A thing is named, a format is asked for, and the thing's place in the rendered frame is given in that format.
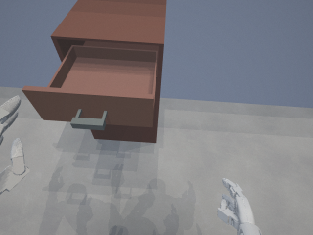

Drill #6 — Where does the left robot hand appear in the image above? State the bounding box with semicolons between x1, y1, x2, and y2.
0;95;30;195

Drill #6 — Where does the drawer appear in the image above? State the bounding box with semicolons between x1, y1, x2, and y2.
22;45;158;127

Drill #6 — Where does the cabinet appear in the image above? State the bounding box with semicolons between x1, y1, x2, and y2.
50;0;167;143

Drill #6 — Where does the robot right forearm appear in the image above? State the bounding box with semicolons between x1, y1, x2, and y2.
237;223;262;235

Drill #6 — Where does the handle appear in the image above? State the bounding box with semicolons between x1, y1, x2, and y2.
70;109;108;131

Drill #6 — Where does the right robot hand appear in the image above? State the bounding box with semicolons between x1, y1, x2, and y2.
218;178;256;230

